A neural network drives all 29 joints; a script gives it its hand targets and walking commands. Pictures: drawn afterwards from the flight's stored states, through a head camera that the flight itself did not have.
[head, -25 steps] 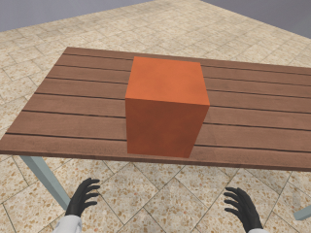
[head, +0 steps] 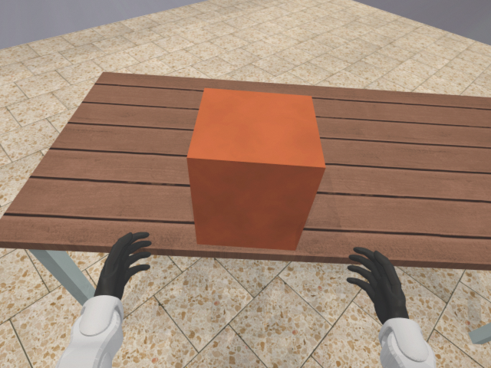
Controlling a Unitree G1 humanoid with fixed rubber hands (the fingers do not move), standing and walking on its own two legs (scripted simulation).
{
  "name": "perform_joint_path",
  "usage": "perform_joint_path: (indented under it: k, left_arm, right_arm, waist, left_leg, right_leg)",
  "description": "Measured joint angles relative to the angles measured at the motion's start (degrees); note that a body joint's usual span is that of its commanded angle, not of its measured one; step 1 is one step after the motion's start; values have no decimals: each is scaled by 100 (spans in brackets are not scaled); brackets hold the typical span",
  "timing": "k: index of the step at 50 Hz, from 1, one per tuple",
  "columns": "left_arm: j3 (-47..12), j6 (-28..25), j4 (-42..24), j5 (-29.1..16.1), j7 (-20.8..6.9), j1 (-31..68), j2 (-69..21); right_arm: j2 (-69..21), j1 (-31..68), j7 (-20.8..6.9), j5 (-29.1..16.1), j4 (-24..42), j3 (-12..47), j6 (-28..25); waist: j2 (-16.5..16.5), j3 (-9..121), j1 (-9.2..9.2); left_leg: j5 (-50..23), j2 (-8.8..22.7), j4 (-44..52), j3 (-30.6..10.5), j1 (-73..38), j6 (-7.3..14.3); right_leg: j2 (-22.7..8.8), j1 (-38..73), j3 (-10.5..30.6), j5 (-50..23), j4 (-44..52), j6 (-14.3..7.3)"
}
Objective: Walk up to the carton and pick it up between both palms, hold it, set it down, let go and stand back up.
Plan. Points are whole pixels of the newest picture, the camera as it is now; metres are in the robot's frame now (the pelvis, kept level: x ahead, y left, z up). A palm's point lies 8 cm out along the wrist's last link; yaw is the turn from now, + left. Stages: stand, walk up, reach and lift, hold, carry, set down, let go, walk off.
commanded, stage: reach and lift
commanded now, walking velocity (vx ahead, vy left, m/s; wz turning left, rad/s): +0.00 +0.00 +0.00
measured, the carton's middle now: (252, 172) +0.46 +0.02 +0.04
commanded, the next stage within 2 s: none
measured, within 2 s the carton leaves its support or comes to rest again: neither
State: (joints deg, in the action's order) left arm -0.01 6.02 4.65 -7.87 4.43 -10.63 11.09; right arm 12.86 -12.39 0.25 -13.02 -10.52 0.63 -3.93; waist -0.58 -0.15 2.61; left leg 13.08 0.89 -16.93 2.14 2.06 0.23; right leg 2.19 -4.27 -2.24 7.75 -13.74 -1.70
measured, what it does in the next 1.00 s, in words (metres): stands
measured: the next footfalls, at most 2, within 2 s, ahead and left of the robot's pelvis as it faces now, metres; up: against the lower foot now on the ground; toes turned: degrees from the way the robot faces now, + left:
none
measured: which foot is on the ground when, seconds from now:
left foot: down 0.00-1.00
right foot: down 0.00-1.00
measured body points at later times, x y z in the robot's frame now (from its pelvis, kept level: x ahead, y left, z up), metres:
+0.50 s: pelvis -0.02 +0.01 +0.00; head -0.01 +0.01 +0.45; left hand +0.30 +0.22 +0.08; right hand +0.32 -0.20 +0.08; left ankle -0.04 +0.11 -0.75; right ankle +0.00 -0.10 -0.75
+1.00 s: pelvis -0.02 +0.00 +0.00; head -0.01 +0.01 +0.45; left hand +0.37 +0.23 +0.14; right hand +0.40 -0.20 +0.14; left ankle -0.04 +0.11 -0.75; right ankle +0.00 -0.10 -0.75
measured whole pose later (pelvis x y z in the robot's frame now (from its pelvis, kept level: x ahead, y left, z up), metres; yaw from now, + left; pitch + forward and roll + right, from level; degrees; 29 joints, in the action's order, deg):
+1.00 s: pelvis -0.02 +0.00 +0.00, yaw +1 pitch +2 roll -1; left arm 7.1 28.4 19.2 -11.5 3.2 32.3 15.9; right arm 20.8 37.1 3.7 -19.7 -33.0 0.0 17.5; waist 0.2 0.9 0.9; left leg 10.8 0.4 -17.3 1.6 8.3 0.8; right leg 1.7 -9.5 -2.8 4.8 -12.4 -1.7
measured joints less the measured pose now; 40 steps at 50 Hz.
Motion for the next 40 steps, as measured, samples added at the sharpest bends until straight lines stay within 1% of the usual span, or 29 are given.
perform_joint_path:
  k: [5,8,11,15,23,29,40]
  left_arm:
    - [-11,-143,170,-144,19,403,59]
    - [20,-82,322,-165,18,694,51]
    - [96,257,339,-152,22,977,16]
    - [222,763,139,-150,37,1319,-3]
    - [472,1453,110,-100,-62,2005,21]
    - [554,1746,245,-154,-82,2448,115]
    - [663,2082,708,-272,-106,3393,306]
  right_arm:
    - [66,351,56,-121,-16,-25,50]
    - [117,646,79,-176,-164,-31,131]
    - [184,993,105,-232,-328,-17,332]
    - [296,1468,150,-336,-394,-5,606]
    - [459,2374,235,-472,-676,-43,1059]
    - [508,2946,257,-506,-952,-95,1373]
    - [669,3988,327,-585,-1504,-100,1822]
  waist:
    - [17,-49,-31]
    - [27,-69,-44]
    - [34,-95,-48]
    - [32,-136,-52]
    - [36,-141,-64]
    - [47,-139,-75]
    - [72,-65,-135]
  left_leg:
    - [-13,-8,-31,10,27,12]
    - [-36,-14,-18,29,25,21]
    - [-71,-20,18,60,21,29]
    - [-119,-25,53,98,51,40]
    - [-193,-40,119,106,85,55]
    - [-211,-47,105,77,164,60]
    - [-212,-43,16,0,410,61]
  right_leg:
    - [-8,-22,10,-27,-15,4]
    - [-12,-22,29,-61,7,8]
    - [-16,-28,60,-109,44,14]
    - [-19,-68,97,-172,82,23]
    - [-31,-90,107,-262,175,30]
    - [-39,-148,78,-279,182,28]
    - [-39,-329,4,-297,178,13]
